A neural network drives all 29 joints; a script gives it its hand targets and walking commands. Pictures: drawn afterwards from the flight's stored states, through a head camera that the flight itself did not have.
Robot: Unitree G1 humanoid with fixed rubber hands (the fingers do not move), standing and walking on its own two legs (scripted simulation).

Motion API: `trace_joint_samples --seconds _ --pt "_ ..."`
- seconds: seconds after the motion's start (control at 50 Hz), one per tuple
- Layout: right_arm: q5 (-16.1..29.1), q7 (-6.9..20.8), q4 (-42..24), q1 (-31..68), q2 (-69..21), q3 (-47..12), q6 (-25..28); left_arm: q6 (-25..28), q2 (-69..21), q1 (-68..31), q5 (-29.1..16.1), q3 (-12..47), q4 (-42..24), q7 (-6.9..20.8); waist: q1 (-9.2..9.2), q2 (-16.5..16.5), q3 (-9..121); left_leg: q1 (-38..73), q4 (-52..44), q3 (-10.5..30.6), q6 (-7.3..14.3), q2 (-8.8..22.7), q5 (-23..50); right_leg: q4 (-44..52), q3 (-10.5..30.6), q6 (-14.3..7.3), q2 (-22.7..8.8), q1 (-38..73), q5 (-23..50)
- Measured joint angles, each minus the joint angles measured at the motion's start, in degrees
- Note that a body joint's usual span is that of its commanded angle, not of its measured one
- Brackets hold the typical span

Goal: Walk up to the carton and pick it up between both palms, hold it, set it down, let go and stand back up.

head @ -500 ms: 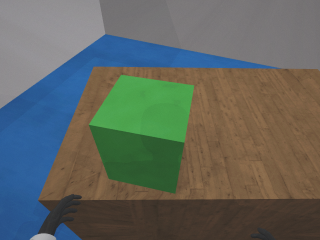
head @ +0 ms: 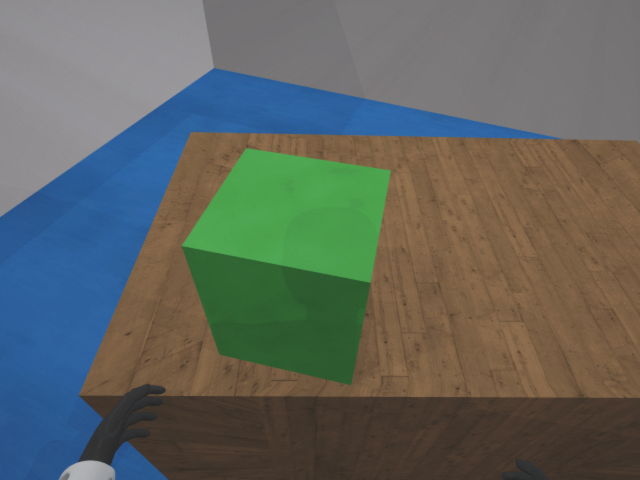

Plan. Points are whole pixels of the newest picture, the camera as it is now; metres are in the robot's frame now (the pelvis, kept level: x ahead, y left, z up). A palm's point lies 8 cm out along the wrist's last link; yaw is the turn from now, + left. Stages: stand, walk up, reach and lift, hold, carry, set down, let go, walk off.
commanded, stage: stand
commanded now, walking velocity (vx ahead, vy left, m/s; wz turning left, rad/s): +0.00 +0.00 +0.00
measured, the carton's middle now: (299, 268) +0.41 +0.03 +0.03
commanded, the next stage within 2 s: none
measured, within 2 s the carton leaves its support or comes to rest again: neither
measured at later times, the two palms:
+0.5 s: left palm (105, 450) +0.19 +0.25 -0.03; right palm out of the picture +0.12 -0.29 -0.10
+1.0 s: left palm (107, 449) +0.19 +0.25 -0.03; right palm out of the picture +0.12 -0.31 -0.10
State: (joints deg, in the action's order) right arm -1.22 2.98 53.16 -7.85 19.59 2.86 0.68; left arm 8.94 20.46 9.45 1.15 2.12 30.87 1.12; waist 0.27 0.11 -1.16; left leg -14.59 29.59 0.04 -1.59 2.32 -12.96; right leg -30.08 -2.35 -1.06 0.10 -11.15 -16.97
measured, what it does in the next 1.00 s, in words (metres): stands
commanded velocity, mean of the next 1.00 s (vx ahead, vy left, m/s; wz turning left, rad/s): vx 0.00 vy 0.00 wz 0.00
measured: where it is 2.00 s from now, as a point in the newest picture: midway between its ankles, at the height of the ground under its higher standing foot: outside the picture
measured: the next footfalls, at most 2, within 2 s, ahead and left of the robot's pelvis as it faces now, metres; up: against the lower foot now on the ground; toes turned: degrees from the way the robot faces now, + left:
none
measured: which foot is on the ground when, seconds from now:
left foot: down 0.00-1.00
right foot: down 0.00-1.00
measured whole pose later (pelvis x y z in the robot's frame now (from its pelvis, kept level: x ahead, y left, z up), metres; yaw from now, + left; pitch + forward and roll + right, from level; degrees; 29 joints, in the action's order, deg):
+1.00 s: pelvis +0.01 -0.01 +0.00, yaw +1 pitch -2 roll +0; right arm -0.8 2.5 55.5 -6.7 20.1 2.5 0.4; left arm 9.1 20.8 7.8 0.7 1.9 34.5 1.4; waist 0.3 0.7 -1.2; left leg -12.4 25.9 1.4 -2.7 3.0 -11.3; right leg -26.1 -3.7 -2.0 1.0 -8.4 -15.5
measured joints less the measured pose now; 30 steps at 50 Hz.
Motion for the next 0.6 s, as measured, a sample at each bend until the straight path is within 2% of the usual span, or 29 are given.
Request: trace_joint_samples --seconds 0.6 --pt "0.4 -0.2 1.5 1.3 0.2 -0.3 -0.2 0.3 0.3 -1.1 -0.3 0.2 1.9 0.2 0.07 0.4 -0.3 1.0 -2.2 1.0 -0.6 0.2 1.1 2.4 -1.0 -0.4 0.3 1.4 0.9"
